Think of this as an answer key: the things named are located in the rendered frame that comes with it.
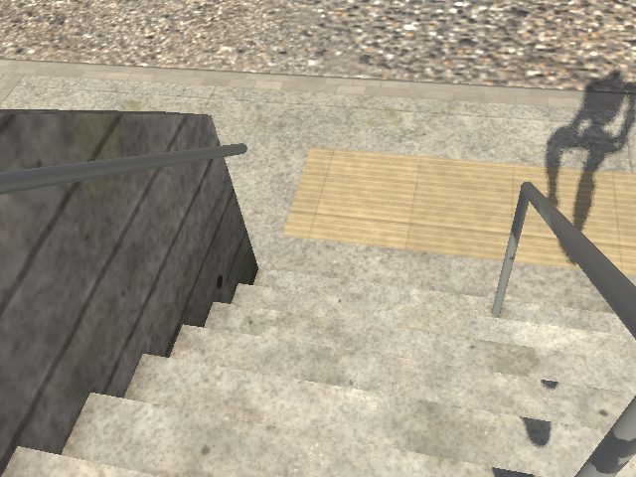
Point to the stairs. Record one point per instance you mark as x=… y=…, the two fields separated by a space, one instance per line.
x=312 y=376

